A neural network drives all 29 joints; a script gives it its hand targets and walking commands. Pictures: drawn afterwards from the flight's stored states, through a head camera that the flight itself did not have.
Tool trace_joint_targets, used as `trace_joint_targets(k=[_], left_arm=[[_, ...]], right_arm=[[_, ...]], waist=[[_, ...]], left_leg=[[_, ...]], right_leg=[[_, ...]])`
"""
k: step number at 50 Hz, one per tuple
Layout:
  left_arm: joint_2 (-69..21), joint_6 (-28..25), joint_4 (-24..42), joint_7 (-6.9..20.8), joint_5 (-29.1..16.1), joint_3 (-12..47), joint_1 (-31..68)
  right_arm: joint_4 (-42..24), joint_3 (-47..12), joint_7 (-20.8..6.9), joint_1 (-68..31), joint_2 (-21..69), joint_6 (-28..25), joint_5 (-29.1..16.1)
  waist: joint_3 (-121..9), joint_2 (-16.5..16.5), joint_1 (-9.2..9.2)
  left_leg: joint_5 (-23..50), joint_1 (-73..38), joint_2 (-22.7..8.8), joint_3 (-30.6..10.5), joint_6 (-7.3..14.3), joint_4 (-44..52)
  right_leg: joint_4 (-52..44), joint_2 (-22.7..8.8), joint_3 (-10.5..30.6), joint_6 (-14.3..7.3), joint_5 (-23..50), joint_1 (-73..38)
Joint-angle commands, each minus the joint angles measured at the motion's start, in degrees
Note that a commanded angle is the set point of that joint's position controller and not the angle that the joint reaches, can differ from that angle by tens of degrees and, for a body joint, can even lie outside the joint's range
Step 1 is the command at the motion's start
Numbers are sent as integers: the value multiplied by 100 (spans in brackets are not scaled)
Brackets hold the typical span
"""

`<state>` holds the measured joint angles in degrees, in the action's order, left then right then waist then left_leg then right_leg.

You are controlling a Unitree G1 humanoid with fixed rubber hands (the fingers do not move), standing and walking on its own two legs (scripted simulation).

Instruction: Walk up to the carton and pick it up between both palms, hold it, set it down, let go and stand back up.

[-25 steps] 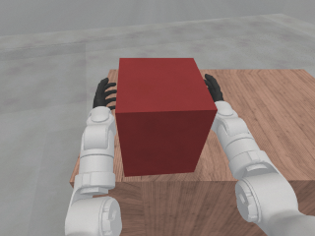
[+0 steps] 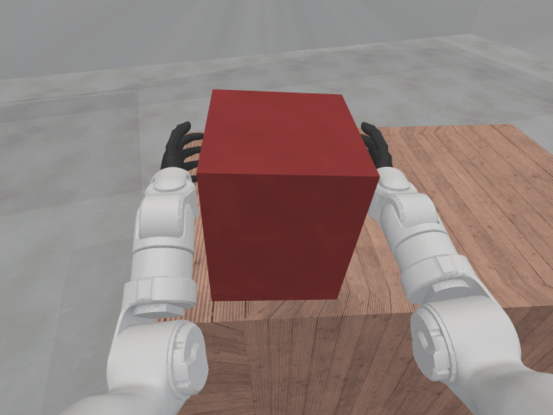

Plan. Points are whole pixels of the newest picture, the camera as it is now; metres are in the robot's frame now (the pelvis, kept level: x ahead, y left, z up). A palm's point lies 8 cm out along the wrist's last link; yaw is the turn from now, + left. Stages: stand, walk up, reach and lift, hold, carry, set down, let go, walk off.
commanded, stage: reach and lift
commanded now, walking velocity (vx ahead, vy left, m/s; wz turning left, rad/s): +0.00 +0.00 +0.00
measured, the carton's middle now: (276, 197) +0.40 +0.00 +0.15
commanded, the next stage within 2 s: hold in 0.88 s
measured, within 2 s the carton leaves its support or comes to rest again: neither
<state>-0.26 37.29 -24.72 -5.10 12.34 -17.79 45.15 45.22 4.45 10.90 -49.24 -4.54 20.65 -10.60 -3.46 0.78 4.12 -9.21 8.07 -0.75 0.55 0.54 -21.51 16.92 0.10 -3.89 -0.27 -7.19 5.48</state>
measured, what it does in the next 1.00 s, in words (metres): stands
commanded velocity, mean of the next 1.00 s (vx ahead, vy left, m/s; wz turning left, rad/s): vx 0.00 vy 0.00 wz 0.00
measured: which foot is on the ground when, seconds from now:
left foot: down 0.00-1.00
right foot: down 0.00-1.00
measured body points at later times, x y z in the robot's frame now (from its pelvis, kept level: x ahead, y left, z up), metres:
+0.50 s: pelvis +0.01 -0.01 +0.00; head -0.05 +0.01 +0.45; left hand +0.40 +0.13 +0.22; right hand +0.40 -0.16 +0.21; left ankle +0.03 +0.11 -0.75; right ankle +0.03 -0.12 -0.75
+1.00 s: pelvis +0.01 +0.00 +0.00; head -0.06 +0.01 +0.44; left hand +0.39 +0.13 +0.24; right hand +0.39 -0.16 +0.23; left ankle +0.03 +0.11 -0.75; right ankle +0.03 -0.12 -0.75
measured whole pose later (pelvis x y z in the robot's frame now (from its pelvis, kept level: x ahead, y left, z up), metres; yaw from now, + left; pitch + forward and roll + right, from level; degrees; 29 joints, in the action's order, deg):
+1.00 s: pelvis +0.01 +0.00 +0.00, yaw +0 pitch -6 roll -1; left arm -0.2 45.4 -14.6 -2.8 13.0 -17.6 43.1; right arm 34.6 -0.6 15.4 -47.7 -6.5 29.9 -18.4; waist -4.4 0.5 5.4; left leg -10.6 5.4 -1.1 -0.7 -0.1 -22.0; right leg 16.4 1.3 -2.5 -0.6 -7.9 2.6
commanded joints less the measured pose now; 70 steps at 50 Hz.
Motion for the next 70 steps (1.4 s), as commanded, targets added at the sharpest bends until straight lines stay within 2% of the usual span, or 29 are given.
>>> trace_joint_targets(k=[1, 3, 6, 11, 14, 15, 18, 20, 21, 24, 28, 35, 37, 38, 40, 41, 45, 46, 48, 49, 53, 56, 58, 59, 62, 63, 64, 67, 70], left_arm=[[-3618, -487, 820, 875, -1016, 2807, 4226], [-3740, -469, 913, 819, -884, 2774, 4287], [-3527, -438, 786, 856, -838, 2599, 4332], [-3833, -423, 1419, 760, -1170, 3215, 4382], [-3360, -283, 961, 841, -761, 2540, 4419], [-3251, -269, 942, 915, -718, 2449, 4167], [-3380, -278, 987, 928, -846, 2509, 4296], [-3654, -308, 1665, 830, -1090, 3014, 4564], [-3527, -263, 1596, 845, -1088, 2986, 4156], [-3406, -127, 1441, 899, -930, 2767, 4090], [-3189, 5, 1192, 1046, -740, 2499, 4328], [-3566, 13, 1683, 948, -1173, 3121, 4314], [-3460, 44, 1972, 926, -1074, 3028, 4335], [-3390, 151, 1396, 977, -907, 2760, 4016], [-3577, 203, 1837, 995, -861, 2932, 4359], [-3557, 258, 1564, 994, -856, 2890, 4197], [-3358, 312, 1624, 1012, -889, 2771, 4049], [-3480, 323, 1894, 990, -955, 2925, 4163], [-3376, 337, 1769, 986, -941, 2788, 4309], [-3417, 357, 1950, 966, -924, 2959, 4431], [-3273, 468, 1748, 1005, -849, 2742, 4320], [-3507, 529, 1823, 1004, -872, 2903, 4404], [-3410, 536, 1812, 1022, -1055, 2992, 4400], [-3223, 577, 1562, 1063, -862, 2622, 4319], [-3084, 569, 1523, 1121, -821, 2486, 4681], [-3367, 571, 1755, 1072, -995, 2871, 4746], [-3330, 578, 1285, 1113, -1019, 2757, 4472], [-3413, 473, 1827, 1067, -1102, 2815, 4798], [-3372, 569, 1492, 1078, -997, 2655, 4557]], right_arm=[[-2409, -1774, -499, -4958, 3740, -458, -543], [-1882, -1713, -545, -4827, 3484, -365, -647], [-2133, -1784, -523, -5001, 3690, -339, -688], [-2902, -2053, -468, -5057, 3677, -316, -940], [-2143, -1857, -464, -4801, 3593, -132, -809], [-2411, -2057, -398, -4749, 3868, -127, -798], [-2723, -2160, -371, -5212, 4000, -135, -972], [-3134, -2383, -365, -5266, 3932, -150, -1191], [-3561, -2547, -266, -5186, 3981, -102, -1280], [-3095, -2255, -208, -4800, 3786, 85, -1175], [-2739, -2164, -265, -5080, 3876, 166, -1080], [-3429, -2236, -159, -5059, 3697, 255, -1284], [-3229, -2304, -179, -4795, 3675, 329, -1390], [-3203, -2334, -156, -4888, 3664, 365, -1372], [-2681, -2001, -285, -4655, 3417, 404, -1224], [-2851, -1970, -292, -4920, 3385, 378, -1225], [-3579, -2427, -180, -5190, 3773, 437, -1505], [-3554, -2471, -171, -4993, 3741, 490, -1554], [-3488, -2463, -199, -5172, 3809, 504, -1533], [-3323, -2337, -223, -5043, 3707, 507, -1476], [-3420, -2523, -195, -5233, 3912, 619, -1638], [-3283, -2203, -200, -5211, 3697, 662, -1531], [-3657, -2393, -154, -5354, 3850, 693, -1647], [-3398, -2443, -139, -5276, 3905, 762, -1644], [-2981, -2224, -167, -5247, 3900, 858, -1531], [-3198, -2091, -191, -5360, 3746, 793, -1486], [-3348, -2177, -152, -5492, 3837, 778, -1467], [-3176, -2296, -150, -5242, 3969, 841, -1597], [-3226, -2143, -160, -5413, 3833, 874, -1561]], waist=[[-3066, -297, 214], [-2739, -465, 273], [-2619, -257, 40], [-3352, -406, 297], [-2269, -367, 110], [-2413, -57, -37], [-2742, 55, -126], [-3468, -268, 17], [-3541, -119, 62], [-2787, -121, 217], [-2370, -143, -119], [-3157, -322, 440], [-3077, -478, 291], [-2674, -258, 151], [-2437, -581, 305], [-2387, -458, 292], [-2625, -166, 72], [-2798, -250, 190], [-2604, -210, 10], [-2642, -399, 113], [-2598, -180, -41], [-2557, -444, 162], [-2859, -370, 120], [-2490, -164, -71], [-2233, -260, -12], [-2572, -458, 212], [-2663, -197, 124], [-2824, -298, 142], [-2665, -208, 163]], left_leg=[[1238, -1244, 316, -164, -279, 62], [1294, -1236, 234, -252, -412, 107], [1129, -1141, 296, -174, -263, 108], [1855, -1577, 209, -272, -476, -86], [1055, -1018, 264, -201, -302, 152], [1011, -921, 362, -139, -139, 124], [1192, -966, 369, -142, -116, 109], [1691, -1300, 356, -181, -330, -45], [1843, -1244, 401, -213, -279, -136], [1394, -974, 385, -222, -283, 27], [659, -772, 405, -141, -123, 220], [1595, -1162, 320, -255, -437, -20], [1779, -1321, 285, -236, -458, -50], [1491, -1102, 345, -204, -329, 45], [1253, -1090, 169, -264, -534, 181], [1026, -1101, 161, -259, -435, 212], [1353, -871, 384, -185, -272, 85], [1539, -960, 357, -223, -339, 47], [1223, -979, 354, -207, -263, 119], [1154, -986, 296, -219, -369, 113], [917, -840, 373, -174, -200, 171], [809, -861, 288, -234, -329, 175], [884, -832, 359, -191, -248, 104], [659, -690, 417, -164, -134, 187], [197, -550, 367, -192, -140, 285], [413, -693, 247, -200, -304, 288], [453, -694, 316, -200, -168, 207], [649, -692, 321, -205, -234, 196], [619, -537, 305, -220, -238, 211]], right_leg=[[-122, 287, 174, 142, 1187, -636], [-105, 421, 42, 121, 878, -376], [-188, 345, 112, 145, 759, -383], [-89, 418, 116, 154, 1305, -479], [-227, 346, 173, 145, 687, -394], [-196, 298, 197, 215, 957, -709], [-113, 318, 214, 238, 1264, -859], [50, 389, 209, 249, 1838, -918], [66, 341, 312, 297, 2359, -1154], [2, 379, 245, 296, 1834, -920], [-159, 290, 193, 287, 844, -641], [43, 417, 213, 277, 2053, -986], [9, 433, 208, 238, 1860, -914], [-61, 410, 198, 267, 1654, -921], [-85, 481, 122, 140, 937, -603], [-174, 448, 167, 145, 706, -520], [-76, 384, 279, 277, 1696, -1013], [10, 415, 275, 257, 1864, -1170], [-124, 423, 226, 256, 1221, -806], [-85, 434, 213, 210, 1081, -722], [-134, 383, 264, 270, 1140, -837], [-125, 459, 226, 157, 850, -691], [-102, 370, 294, 249, 1199, -861], [-163, 382, 305, 291, 943, -820], [-201, 335, 300, 271, 467, -646], [-143, 396, 263, 203, 503, -638], [-190, 384, 277, 215, 611, -708], [-80, 387, 288, 243, 978, -848], [-90, 391, 307, 217, 948, -902]])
